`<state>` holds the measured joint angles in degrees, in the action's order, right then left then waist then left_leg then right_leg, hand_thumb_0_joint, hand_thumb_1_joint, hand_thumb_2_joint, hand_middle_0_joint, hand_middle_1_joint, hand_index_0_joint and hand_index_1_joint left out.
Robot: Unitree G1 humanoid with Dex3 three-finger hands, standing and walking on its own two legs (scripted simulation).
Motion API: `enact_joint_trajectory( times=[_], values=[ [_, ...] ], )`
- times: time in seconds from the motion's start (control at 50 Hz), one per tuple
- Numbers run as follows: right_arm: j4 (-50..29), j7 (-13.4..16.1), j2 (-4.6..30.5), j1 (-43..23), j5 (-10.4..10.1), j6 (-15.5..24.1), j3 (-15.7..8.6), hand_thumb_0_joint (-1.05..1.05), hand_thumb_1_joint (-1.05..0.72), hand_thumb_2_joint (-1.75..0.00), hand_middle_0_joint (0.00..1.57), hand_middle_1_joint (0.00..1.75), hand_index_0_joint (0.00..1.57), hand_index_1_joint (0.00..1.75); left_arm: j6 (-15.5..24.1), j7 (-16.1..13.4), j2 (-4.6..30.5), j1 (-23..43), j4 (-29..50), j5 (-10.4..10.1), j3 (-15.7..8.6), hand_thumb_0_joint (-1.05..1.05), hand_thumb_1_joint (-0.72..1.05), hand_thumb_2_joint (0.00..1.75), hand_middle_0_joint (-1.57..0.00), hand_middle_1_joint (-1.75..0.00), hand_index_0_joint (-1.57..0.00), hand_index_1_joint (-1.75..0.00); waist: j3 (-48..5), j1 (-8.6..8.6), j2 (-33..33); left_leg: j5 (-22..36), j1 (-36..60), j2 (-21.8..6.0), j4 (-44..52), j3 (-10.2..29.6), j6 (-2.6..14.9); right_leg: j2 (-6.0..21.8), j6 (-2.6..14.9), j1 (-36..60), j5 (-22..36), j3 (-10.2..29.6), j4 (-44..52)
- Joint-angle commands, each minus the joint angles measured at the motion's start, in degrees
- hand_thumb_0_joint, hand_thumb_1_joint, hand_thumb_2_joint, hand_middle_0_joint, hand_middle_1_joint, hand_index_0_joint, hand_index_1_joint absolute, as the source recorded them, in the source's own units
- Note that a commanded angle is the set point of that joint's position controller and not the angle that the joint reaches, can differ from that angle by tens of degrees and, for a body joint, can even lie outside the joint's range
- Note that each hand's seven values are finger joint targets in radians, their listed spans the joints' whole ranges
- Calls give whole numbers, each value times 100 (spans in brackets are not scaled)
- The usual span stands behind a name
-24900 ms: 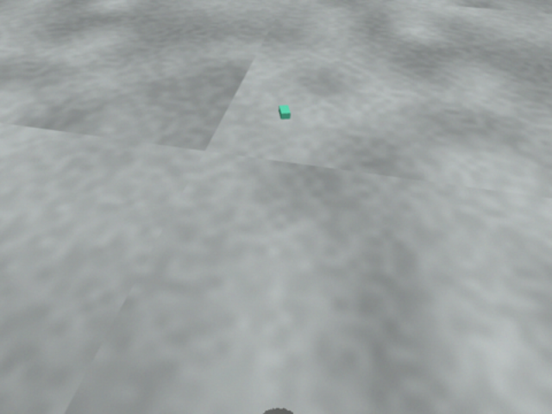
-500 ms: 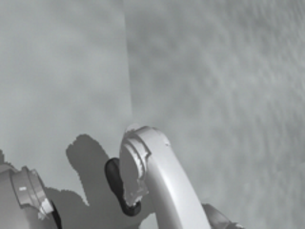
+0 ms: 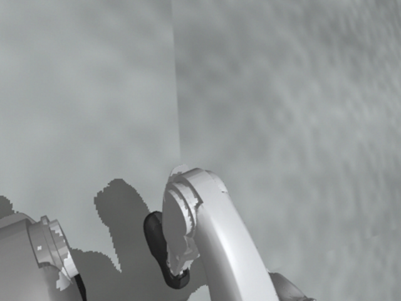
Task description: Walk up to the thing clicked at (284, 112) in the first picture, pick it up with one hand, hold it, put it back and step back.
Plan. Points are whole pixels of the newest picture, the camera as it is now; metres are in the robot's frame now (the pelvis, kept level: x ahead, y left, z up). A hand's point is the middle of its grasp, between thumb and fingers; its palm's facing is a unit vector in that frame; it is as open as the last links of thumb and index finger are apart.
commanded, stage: settle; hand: left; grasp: from above
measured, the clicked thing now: out of the picture +0.44 +0.33 -0.28
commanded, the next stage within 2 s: lift in 0.60 s
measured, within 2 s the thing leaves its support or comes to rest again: leaves its support in 0.04 s
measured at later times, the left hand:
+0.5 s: hand out of the picture +0.43 +0.33 -0.16, palm faces -0.45 -0.12 -0.88, open 9.0 cm
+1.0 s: hand out of the picture +0.41 +0.34 -0.10, palm faces -0.48 -0.13 -0.87, open 9.0 cm
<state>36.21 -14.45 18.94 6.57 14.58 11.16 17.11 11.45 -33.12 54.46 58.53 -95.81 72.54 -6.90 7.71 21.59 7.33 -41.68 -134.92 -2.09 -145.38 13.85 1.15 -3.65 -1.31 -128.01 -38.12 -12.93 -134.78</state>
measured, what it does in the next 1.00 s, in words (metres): rises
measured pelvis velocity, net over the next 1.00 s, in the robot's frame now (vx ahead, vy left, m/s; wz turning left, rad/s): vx -0.01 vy -0.01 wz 0.14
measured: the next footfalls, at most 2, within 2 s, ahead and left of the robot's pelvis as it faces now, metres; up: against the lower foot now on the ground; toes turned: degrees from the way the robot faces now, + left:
none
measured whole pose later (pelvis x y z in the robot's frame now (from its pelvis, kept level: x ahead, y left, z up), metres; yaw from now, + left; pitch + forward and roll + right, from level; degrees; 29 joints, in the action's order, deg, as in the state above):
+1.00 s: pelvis -0.01 -0.01 +0.05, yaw +8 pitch +35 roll -8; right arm 39.4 -7.5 15.9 12.2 4.5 -0.1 3.7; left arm 8.0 -10.5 39.5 50.5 -69.6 66.0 -0.5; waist -5.4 12.1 -1.3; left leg -37.8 -130.1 -0.7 -132.0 5.9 1.3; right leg -1.0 -0.3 -125.3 -37.9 -6.3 -127.4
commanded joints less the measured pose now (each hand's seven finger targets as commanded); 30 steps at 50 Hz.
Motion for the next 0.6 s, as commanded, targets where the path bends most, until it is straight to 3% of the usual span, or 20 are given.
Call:
enact_joint_trajectory(
  times=[0.0,0.04,0.1,0.2,0.28,0.36,0.4,0.46,0.5,0.58],
  values=[
    [138,54,1852,1059,-68,-5,-742,0,-91,-90,20,30,20,30,42,-127,1286,1335,981,-20,-104,0,79,50,-118,-36,-117,-36,-3917,31,-3389,1614,3052,-77,1580,-415,-136,-254,346,1977,1668,-251,967],
    [180,36,1818,1157,-106,-12,-843,0,-91,-90,20,30,20,30,115,-58,1259,1501,1489,-27,-131,0,80,48,-119,-35,-118,-36,-4107,19,-3620,1595,3199,-72,1603,-420,-160,-211,363,1934,1625,-224,941],
    [270,7,1730,1198,-222,-12,-1014,0,-91,-90,20,30,20,30,125,55,840,1506,1839,-135,0,0,81,50,-119,-37,-118,-38,-4298,-7,-3575,1593,3182,-53,1584,-518,-134,-200,355,1861,1684,-162,1017],
    [431,19,1671,1386,-406,-144,-1313,0,-91,-90,20,30,20,30,-49,349,532,1307,2004,-171,93,0,86,53,-122,-39,-122,-40,-4489,-260,-3572,1554,3288,-7,1830,-544,-145,-137,385,1558,1558,-74,1020],
    [368,49,1560,1356,-526,-281,-1365,0,-91,-90,20,30,20,30,-171,642,73,1476,1986,-232,454,0,88,56,-123,-41,-123,-42,-4409,-301,-3124,1316,2980,48,1899,-656,-50,-132,377,1513,1368,46,1203],
    [313,167,1498,1357,-596,-416,-1381,0,-91,-90,20,30,20,30,-188,877,318,1532,2029,-264,363,0,86,53,-123,-40,-123,-40,-4497,-422,-2701,1148,2639,127,1879,-805,38,-110,367,1772,1166,195,1404],
    [309,204,1416,1382,-624,-470,-1385,0,-91,-90,20,30,20,30,-174,994,191,1526,2155,-271,434,0,83,51,-120,-39,-120,-39,-4574,-451,-2602,1270,2739,141,1913,-828,27,-95,367,1892,1238,234,1400],
    [255,297,1358,1389,-650,-547,-1398,0,-91,-90,20,30,20,30,-144,1078,335,1626,2197,-276,368,0,79,49,-116,-39,-116,-39,-4744,-491,-2448,1317,2658,165,1879,-915,60,-98,356,2098,1223,344,1490],
    [242,358,1360,1398,-645,-603,-1403,0,-91,-90,20,30,20,30,-129,1124,325,1654,2076,-265,354,0,78,48,-116,-39,-116,-38,-4569,-454,-2323,1214,2520,195,1905,-938,67,-82,377,2044,1059,362,1586],
    [231,493,1249,1356,-670,-696,-1429,0,-90,-90,20,30,20,30,-91,1211,298,1676,2114,-270,387,0,78,48,-115,-39,-115,-39,-4649,-542,-2359,980,2608,207,2044,-954,46,-85,414,2010,713,455,1659]
  ],
)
